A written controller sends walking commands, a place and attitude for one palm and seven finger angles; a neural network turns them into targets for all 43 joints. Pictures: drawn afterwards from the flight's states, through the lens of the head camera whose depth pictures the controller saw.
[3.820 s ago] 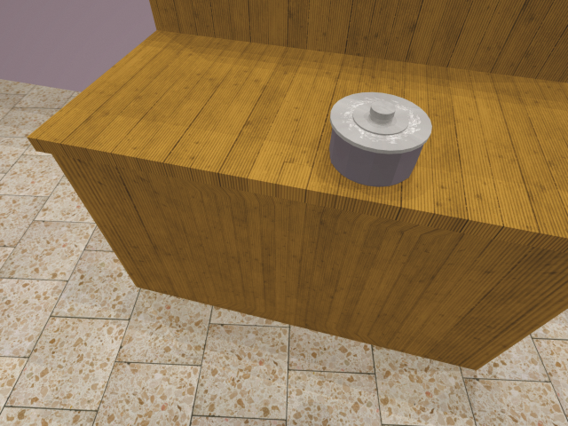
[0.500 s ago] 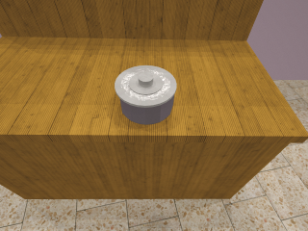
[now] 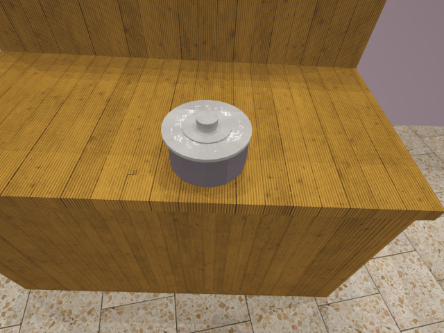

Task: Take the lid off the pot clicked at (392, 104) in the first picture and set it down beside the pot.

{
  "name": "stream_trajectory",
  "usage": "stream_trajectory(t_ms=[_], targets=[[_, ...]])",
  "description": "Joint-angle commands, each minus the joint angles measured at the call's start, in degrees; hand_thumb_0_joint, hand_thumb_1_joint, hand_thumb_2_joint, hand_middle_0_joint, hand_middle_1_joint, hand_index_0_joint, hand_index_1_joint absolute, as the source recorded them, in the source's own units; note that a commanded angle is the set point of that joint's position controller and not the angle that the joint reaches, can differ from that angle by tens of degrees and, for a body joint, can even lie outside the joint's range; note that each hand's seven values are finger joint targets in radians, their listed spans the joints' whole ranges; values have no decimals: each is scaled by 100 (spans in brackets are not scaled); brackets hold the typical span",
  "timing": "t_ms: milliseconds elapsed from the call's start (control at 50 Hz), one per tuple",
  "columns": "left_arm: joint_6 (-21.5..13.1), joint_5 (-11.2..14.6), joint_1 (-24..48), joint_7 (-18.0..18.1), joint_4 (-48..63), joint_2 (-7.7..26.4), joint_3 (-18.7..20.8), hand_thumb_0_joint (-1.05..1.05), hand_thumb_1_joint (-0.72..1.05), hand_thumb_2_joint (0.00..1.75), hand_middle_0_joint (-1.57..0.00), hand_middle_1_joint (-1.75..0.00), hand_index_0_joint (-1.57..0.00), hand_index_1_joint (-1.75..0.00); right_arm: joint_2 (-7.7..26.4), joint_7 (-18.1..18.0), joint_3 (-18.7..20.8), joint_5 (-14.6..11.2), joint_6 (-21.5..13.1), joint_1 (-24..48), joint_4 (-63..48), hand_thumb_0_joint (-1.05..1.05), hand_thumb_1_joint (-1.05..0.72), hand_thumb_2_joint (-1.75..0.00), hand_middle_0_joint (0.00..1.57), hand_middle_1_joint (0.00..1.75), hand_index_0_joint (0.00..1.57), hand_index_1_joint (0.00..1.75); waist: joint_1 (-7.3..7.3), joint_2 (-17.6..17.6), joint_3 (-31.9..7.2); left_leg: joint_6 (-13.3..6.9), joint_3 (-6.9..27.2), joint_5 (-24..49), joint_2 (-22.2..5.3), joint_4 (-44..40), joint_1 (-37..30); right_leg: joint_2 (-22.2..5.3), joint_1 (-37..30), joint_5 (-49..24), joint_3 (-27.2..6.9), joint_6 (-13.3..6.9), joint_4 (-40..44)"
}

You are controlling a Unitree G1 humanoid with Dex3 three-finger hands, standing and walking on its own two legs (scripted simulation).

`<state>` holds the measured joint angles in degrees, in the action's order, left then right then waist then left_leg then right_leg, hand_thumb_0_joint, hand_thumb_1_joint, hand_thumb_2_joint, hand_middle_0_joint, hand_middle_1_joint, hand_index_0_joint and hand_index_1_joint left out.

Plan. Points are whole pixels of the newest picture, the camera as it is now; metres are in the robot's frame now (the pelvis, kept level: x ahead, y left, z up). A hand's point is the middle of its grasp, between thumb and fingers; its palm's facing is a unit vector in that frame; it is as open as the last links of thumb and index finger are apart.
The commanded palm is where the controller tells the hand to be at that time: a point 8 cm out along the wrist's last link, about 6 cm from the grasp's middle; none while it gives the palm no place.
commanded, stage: look again from close up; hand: left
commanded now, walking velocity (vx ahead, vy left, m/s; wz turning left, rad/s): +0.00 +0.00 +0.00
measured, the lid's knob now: (207, 119) +0.51 +0.08 +0.11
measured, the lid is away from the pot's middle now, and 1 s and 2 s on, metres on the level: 0.00 0.00 0.00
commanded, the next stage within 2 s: lift the closed hand beside the body in 0.42 s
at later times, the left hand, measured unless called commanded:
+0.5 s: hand out of the picture +0.00 +0.18 -0.18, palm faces +0.02 -0.98 -0.18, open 7.3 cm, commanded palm none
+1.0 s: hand out of the picture +0.09 +0.21 -0.02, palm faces +0.23 -0.93 -0.27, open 3.7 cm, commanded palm +0.06 +0.25 +0.02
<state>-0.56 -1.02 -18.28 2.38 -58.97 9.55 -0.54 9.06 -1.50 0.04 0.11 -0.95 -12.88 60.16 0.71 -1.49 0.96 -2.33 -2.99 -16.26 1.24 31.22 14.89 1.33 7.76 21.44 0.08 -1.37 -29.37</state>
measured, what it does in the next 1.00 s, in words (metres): stands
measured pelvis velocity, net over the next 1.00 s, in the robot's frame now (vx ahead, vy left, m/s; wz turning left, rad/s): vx -0.04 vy -0.01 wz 0.04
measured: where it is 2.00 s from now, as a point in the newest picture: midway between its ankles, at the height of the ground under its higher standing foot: outside the picture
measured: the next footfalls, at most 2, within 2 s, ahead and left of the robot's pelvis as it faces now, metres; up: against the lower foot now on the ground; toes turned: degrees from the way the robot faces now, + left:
none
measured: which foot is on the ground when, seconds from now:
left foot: down 0.00-1.00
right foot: down 0.00-1.00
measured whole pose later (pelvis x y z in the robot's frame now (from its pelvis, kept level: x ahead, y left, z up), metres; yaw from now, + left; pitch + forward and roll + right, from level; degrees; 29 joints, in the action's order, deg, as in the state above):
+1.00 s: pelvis -0.04 -0.01 +0.01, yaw +2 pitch -2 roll -1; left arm -2.7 1.7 -32.9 3.2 -1.2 13.3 3.7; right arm 13.9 -3.8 0.0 -1.2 -5.4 -8.0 29.7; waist 2.8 1.1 0.0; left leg -1.7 -0.5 -10.6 0.6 27.1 14.4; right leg 2.1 6.3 16.2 3.2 -2.0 -24.5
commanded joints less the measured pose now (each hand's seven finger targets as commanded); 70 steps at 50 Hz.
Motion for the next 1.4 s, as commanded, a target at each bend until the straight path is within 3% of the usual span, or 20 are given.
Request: stream_trajectory(t_ms=[0, 480, 500, 520, 540, 560, 580, 600, 640, 680, 720, 780, 880, 940, 1000, 1080, 1160, 1240, 1280, 1380], targets=[[-96, 20, -426, 69, 198, 623, 116, 0, 90, 90, -20, -30, -20, -30, 572, -16, 106, 11, -80, -168, -244, 0, -90, -90, 20, 30, 20, 30, -21, 56, 119, -47, 680, 1557, -623, -397, -461, -653, 459, -1871, -569, -141, 551], [-77, 41, -446, 45, 85, 610, 105, 0, 90, 90, -20, -30, -20, -30, 559, -34, 127, -8, -76, -148, -37, 0, -90, -90, 20, 30, 20, 30, 31, 56, 128, -53, 683, 1754, -682, -614, -693, -693, 217, -1942, -482, -58, 784], [-251, -92, -651, 249, -79, 580, 101, 0, 90, 90, -20, -30, -20, -30, 789, -33, 126, 21, -125, 41, -362, 0, -90, -90, 20, 30, 20, 30, -53, 852, 108, 82, 458, 3373, -679, 472, -811, -865, 626, -4136, -800, 58, 579], [-1033, 633, 2866, 322, 7212, 1526, 162, 0, 90, 90, -24, -35, -24, -35, 1290, 60, 134, -344, -1120, -301, -2006, 0, -90, -90, 20, 30, 20, 30, 26, 1796, -2544, 356, 804, 3799, -307, -587, -2101, -467, -97, -3291, -122, -55, 221], [-583, 166, 792, 588, 6403, 1502, 404, 0, 90, 90, -29, -40, -29, -40, 1041, -174, -12, -284, -1541, 98, -1830, 0, -90, -90, 20, 30, 20, 30, 146, 2714, -2776, 480, 890, 4491, -598, -648, -2752, -304, 356, -1976, -79, -212, 56], [126, 261, -631, 794, 5728, 720, 83, 0, 90, 90, -33, -44, -33, -44, 835, -100, 72, -413, -1580, 287, -1768, 0, -90, -90, 20, 30, 20, 30, 74, 1967, -2043, 475, 867, 4242, -515, -704, -2320, -212, 504, -1265, 199, -97, -23], [389, 147, -1173, 772, 4651, 125, -64, 0, 90, 90, -38, -49, -38, -49, 875, -47, 108, -292, -1536, 382, -1611, 0, -90, -90, 20, 30, 20, 30, 65, 855, -1023, 320, 803, 3827, -437, -736, -1837, -185, 590, -1289, 333, -47, 313], [446, 16, -1294, 658, 4085, -181, -328, 0, 90, 90, -42, -54, -42, -54, 971, 47, 186, -206, -1448, 401, -1813, 0, -90, -90, 20, 30, 20, 30, 9, 24, -301, 233, 758, 3145, -442, -735, -1257, -169, 820, -1447, 473, 17, 558], [313, -104, -1492, 404, 3594, -82, -150, 0, 90, 90, -51, -64, -51, -64, 1109, 140, 370, -125, -1125, 398, -2174, 0, -90, -90, 20, 30, 20, 30, -24, -1015, 139, 85, 655, 2277, -352, -618, -557, -138, 994, -1885, 502, 64, 668], [83, -3, -2444, 267, 4656, 345, 279, 0, 90, 90, -60, -73, -60, -73, 1093, 186, 397, -113, -964, 595, -2702, 0, -90, -90, 20, 30, 20, 30, 281, -732, -490, 144, 482, 2392, -332, -649, -736, -199, 488, -2055, 427, 39, 656], [-117, 87, -2038, 199, 5745, 737, 533, 0, 90, 90, -68, -83, -68, -83, 1017, 136, 310, -119, -870, 828, -3154, 0, -90, -90, 20, 30, 20, 30, 238, -436, -399, 146, 375, 1838, -277, -757, -699, -197, 532, -1704, 338, 51, 738], [-284, 174, -1421, 140, 5639, 880, 734, 0, 90, 90, -82, -97, -82, -97, 1004, -24, 243, -172, -613, 937, -3420, 0, -90, -90, 20, 30, 20, 30, 11, -388, 459, 112, 239, 630, -179, -783, -260, -197, 1119, -902, 249, 106, 1060], [-605, 305, -980, 134, 7066, 994, 737, 0, 90, 90, -104, -121, -104, -121, 894, -205, 124, -127, -622, 872, -3795, 0, -90, -90, 20, 30, 20, 30, 7, 613, -117, 74, 206, 167, -128, -804, -849, -195, 1004, -404, 91, 73, 1283], [-608, 334, -990, 170, 6982, 991, 760, 0, 90, 90, -117, -136, -117, -136, 922, -282, 111, -104, -636, 799, -3779, 0, -90, -90, 20, 30, 20, 30, -2, 259, 35, 21, 225, 64, -104, -802, -902, -176, 1052, -186, 41, 83, 1448], [-662, 335, -1135, 195, 7349, 1096, 877, 0, 90, 90, -130, -150, -130, -150, 924, -322, 114, -90, -690, 822, -3797, 0, -90, -90, 20, 30, 20, 30, 52, 381, -80, 8, 223, 208, -108, -803, -1049, -198, 918, -252, 32, 62, 1510], [-655, 315, -1500, 247, 7781, 1290, 1142, 0, 90, 90, -130, -150, -130, -150, 907, -321, 97, -58, -767, 839, -3732, 0, -90, -90, 20, 30, 20, 30, 156, 658, -233, 20, 272, 632, -128, -859, -1142, -187, 609, -716, 98, 20, 1404], [-611, 285, -1904, 242, 7694, 1409, 1385, 0, 90, 90, -130, -150, -130, -150, 902, -294, 140, -65, -761, 926, -3613, 0, -90, -90, 20, 30, 20, 30, 213, 247, -71, 7, 289, 905, -178, -874, -1123, -153, 569, -977, 148, 40, 1388], [-657, 264, -1971, 224, 8181, 1349, 1315, 0, 90, 90, -130, -150, -130, -150, 882, -278, 120, -50, -828, 928, -3601, 0, -90, -90, 20, 30, 20, 30, 241, 472, -213, -5, 321, 1149, -178, -926, -1270, -158, 440, -1187, 151, 35, 1290], [-620, 258, -2163, 220, 7926, 1304, 1349, 0, 90, 90, -130, -150, -130, -150, 879, -267, 156, -57, -821, 957, -3544, 0, -90, -90, 20, 30, 20, 30, 231, 38, -78, -19, 307, 1115, -198, -908, -1168, -140, 509, -1180, 186, 63, 1328], [-715, 247, -2138, 239, 8482, 1494, 1535, 0, 90, 90, -130, -150, -130, -150, 866, -266, 164, -63, -865, 970, -3550, 0, -90, -90, 20, 30, 20, 30, 270, 352, -244, -20, 271, 1279, -180, -879, -1310, -168, 437, -1330, 136, 64, 1311]])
